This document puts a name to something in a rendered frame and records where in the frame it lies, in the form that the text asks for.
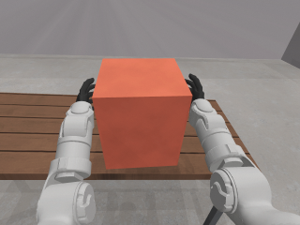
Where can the robot left forearm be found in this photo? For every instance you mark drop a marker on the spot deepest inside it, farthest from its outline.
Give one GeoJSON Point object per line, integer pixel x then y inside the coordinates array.
{"type": "Point", "coordinates": [72, 158]}

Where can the carton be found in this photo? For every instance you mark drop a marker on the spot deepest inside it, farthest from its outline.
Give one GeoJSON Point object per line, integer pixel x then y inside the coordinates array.
{"type": "Point", "coordinates": [141, 107]}

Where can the table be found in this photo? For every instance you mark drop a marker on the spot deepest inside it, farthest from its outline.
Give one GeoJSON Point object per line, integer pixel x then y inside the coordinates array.
{"type": "Point", "coordinates": [29, 130]}

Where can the robot left hand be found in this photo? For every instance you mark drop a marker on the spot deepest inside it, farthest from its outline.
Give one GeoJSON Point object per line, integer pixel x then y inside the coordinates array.
{"type": "Point", "coordinates": [84, 94]}

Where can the robot left upper arm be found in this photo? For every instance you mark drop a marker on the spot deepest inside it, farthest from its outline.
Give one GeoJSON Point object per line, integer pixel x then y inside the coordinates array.
{"type": "Point", "coordinates": [70, 203]}

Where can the robot right hand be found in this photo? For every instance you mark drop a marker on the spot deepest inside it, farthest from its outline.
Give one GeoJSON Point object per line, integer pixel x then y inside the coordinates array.
{"type": "Point", "coordinates": [196, 87]}

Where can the robot right upper arm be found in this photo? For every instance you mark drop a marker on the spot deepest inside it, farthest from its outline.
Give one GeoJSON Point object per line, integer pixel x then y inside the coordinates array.
{"type": "Point", "coordinates": [244, 195]}

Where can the robot right forearm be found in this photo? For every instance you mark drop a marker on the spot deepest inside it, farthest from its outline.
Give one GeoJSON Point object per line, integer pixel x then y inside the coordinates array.
{"type": "Point", "coordinates": [217, 142]}

